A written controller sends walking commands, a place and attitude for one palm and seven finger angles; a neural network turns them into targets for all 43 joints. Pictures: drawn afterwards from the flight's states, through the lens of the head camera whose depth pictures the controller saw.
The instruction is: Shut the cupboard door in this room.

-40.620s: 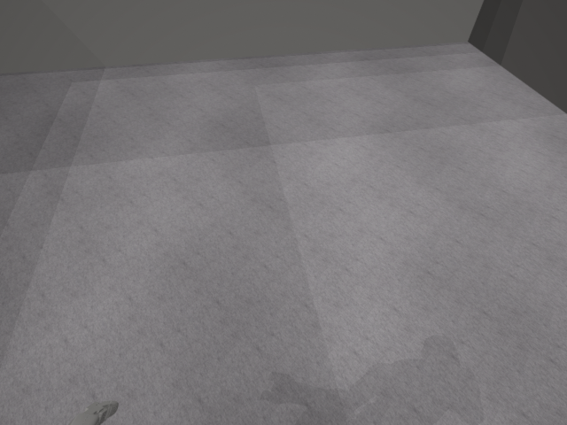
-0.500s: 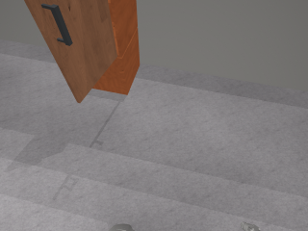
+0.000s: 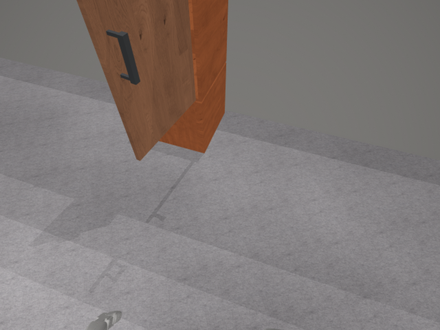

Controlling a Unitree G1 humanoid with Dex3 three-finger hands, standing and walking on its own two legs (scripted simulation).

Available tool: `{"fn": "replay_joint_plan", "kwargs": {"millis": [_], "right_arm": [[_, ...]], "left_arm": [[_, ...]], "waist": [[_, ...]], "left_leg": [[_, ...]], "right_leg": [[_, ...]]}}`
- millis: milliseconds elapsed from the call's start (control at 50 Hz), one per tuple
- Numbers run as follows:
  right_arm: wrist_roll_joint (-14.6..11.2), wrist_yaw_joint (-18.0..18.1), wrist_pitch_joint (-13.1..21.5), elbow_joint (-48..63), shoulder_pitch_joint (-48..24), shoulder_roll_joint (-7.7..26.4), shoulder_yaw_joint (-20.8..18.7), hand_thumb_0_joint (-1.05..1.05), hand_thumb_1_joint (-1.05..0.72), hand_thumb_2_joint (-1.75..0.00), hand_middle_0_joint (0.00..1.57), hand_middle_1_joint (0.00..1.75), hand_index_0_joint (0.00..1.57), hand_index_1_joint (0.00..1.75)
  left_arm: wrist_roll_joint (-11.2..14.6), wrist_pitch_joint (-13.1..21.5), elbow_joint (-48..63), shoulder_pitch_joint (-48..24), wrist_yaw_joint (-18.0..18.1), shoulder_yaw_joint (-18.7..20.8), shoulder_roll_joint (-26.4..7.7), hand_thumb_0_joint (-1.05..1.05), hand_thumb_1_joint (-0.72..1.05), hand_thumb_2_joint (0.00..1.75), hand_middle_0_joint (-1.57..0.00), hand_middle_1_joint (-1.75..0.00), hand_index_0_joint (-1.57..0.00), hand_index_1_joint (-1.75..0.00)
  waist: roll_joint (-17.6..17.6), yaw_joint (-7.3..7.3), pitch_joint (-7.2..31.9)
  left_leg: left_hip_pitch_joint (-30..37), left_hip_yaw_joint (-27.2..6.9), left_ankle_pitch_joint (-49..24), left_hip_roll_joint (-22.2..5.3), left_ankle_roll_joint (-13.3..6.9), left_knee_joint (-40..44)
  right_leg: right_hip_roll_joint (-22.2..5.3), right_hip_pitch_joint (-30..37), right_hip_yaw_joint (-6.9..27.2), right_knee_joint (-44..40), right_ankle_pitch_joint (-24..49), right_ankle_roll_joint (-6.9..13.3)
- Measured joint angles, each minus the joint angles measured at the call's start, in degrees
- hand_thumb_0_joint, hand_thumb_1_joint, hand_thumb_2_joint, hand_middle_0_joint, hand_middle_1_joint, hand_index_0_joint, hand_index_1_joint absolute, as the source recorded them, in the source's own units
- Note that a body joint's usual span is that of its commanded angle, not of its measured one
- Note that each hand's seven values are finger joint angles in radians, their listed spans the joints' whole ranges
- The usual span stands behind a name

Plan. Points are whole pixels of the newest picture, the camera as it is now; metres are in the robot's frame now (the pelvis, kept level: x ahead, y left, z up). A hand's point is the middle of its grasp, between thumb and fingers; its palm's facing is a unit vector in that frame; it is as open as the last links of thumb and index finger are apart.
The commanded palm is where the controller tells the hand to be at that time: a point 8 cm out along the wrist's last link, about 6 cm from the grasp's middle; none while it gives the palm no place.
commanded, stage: take the last steps up to it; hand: left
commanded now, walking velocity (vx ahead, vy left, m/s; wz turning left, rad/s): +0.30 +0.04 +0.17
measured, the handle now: (123, 57) +0.76 +0.29 +0.07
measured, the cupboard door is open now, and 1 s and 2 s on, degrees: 81 81 81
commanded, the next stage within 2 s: come to a stop and stand still in 1.02 s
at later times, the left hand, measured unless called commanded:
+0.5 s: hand out of the picture -0.05 +0.15 -0.16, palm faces +0.25 -0.95 -0.21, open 7.3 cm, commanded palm none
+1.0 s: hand (118, 245) +0.32 +0.26 -0.16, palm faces +0.08 -0.98 -0.19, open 7.4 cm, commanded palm none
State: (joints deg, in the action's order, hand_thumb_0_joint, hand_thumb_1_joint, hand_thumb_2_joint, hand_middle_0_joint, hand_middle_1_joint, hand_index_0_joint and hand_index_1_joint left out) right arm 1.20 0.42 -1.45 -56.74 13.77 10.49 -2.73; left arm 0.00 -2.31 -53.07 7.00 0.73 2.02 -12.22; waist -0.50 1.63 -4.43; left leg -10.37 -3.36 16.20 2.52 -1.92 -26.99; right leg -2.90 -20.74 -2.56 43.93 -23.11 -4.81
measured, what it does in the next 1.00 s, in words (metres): walks ahead: right foot, then left foot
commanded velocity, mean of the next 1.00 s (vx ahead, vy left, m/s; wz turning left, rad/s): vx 0.27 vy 0.00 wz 0.01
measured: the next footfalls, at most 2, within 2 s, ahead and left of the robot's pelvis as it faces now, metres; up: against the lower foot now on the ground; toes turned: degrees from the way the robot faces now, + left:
right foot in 0.06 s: +0.05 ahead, -0.13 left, +0.00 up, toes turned -3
left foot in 0.58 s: +0.17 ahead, +0.16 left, +0.00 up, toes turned +14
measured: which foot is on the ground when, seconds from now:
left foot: down 0.00-0.06, up 0.08-0.56, down 0.58-1.00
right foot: up 0.00-0.04, down 0.06-0.60, up 0.62-1.00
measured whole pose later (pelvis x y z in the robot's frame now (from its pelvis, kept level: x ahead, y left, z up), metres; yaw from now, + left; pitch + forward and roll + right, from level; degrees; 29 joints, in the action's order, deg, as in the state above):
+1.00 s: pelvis +0.22 +0.06 +0.00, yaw +4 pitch -2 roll +1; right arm 1.4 1.3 3.6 -64.2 23.2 7.2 -2.7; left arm -1.1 0.1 -56.9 7.1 -0.7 3.6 -11.0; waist 1.1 1.6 -2.7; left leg 1.6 10.5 17.7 0.1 -1.5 -17.8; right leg -6.1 -33.3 -5.0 50.6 -9.5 -1.2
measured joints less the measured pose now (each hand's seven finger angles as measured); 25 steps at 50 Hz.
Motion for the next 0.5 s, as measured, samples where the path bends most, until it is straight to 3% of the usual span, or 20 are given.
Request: {"fn": "replay_joint_plan", "kwargs": {"millis": [40,60,100,140,180,240,380,500], "right_arm": [[-0.1,0.1,-0.1,-0.8,1.1,0.4,-0.3,0.0,-0.91,-0.9,0.21,0.3,0.21,0.3],[-0.3,0.0,-0.1,-1.2,1.7,0.6,-0.4,0.0,-0.91,-0.9,0.21,0.3,0.21,0.3],[-0.6,0.0,-0.5,-2.2,2.1,1.5,-0.8,0.0,-0.91,-0.9,0.2,0.3,0.21,0.3],[-0.3,-0.3,-1.2,-2.8,2.9,2.1,-1.3,0.0,-0.91,-0.9,0.2,0.3,0.2,0.3],[0.1,-0.9,-1.5,-3.6,3.2,2.6,-1.8,0.0,-0.91,-0.9,0.2,0.3,0.2,0.3],[0.4,-1.6,-1.2,-4.0,3.4,3.1,-2.2,0.0,-0.91,-0.9,0.2,0.3,0.2,0.3],[0.5,-2.2,-0.9,-4.2,2.1,2.7,-2.3,0.0,-0.91,-0.9,0.2,0.3,0.2,0.3],[0.2,-2.6,0.1,-3.4,-2.1,1.3,-1.3,0.01,-0.91,-0.9,0.2,0.29,0.2,0.3]], "left_arm": [[0.1,0.9,0.1,0.1,-0.1,-0.3,0.6,0.01,0.91,0.9,-0.2,-0.3,-0.2,-0.3],[0.0,1.6,0.0,0.3,0.0,-0.4,0.8,0.01,0.91,0.9,-0.2,-0.3,-0.2,-0.3],[-0.5,2.6,-0.7,0.8,-0.1,-0.9,2.0,0.0,0.91,0.9,-0.2,-0.3,-0.2,-0.3],[-0.6,3.0,-1.0,2.1,-0.2,-1.1,3.0,0.0,0.91,0.9,-0.2,-0.3,-0.21,-0.3],[-0.6,3.4,-1.6,4.2,-0.3,-1.0,3.7,0.0,0.9,0.9,-0.2,-0.3,-0.21,-0.3],[-0.5,4.2,-3.1,7.7,0.1,-0.5,4.2,0.0,0.91,0.9,-0.2,-0.3,-0.21,-0.3],[-1.1,5.4,-7.4,15.7,0.1,-0.3,4.3,0.0,0.92,0.9,-0.2,-0.3,-0.21,-0.3],[-1.5,5.4,-11.2,20.5,-0.1,-0.3,4.8,0.0,0.91,0.9,-0.2,-0.3,-0.21,-0.3]], "waist": [[-0.4,0.23,0.4],[-0.6,0.16,0.7],[-2.4,0.42,0.5],[-2.9,0.38,1.1],[-2.9,-0.23,1.7],[-3.1,-0.72,2.5],[-2.4,-2.4,3.5],[-1.0,-5.25,2.6]], "left_leg": [[-1.0,-0.3,1.1,0.3,0.8,-1.9],[-1.8,-0.5,2.1,0.5,1.3,-3.7],[-4.6,-0.6,8.9,0.1,2.1,-12.1],[-8.5,0.4,11.9,0.1,2.4,-23.2],[-11.9,1.7,8.5,-0.9,2.7,-31.5],[-15.3,2.2,1.6,-3.4,3.4,-36.6],[-17.9,3.4,-4.0,-7.7,4.9,-30.5],[-14.7,7.0,-1.5,-7.7,4.1,-15.3]], "right_leg": [[0.6,4.0,-0.6,-8.6,5.1,0.6],[0.7,5.8,-0.9,-12.5,8.0,1.8],[1.3,6.4,-2.2,-12.0,7.1,5.1],[0.8,7.9,-3.3,-12.8,5.9,6.5],[0.4,9.8,-3.7,-15.2,6.4,6.6],[0.2,12.6,-4.5,-19.2,7.8,6.3],[-0.5,17.0,-6.4,-24.1,8.0,5.7],[-1.7,19.2,-7.2,-24.2,5.8,3.6]]}}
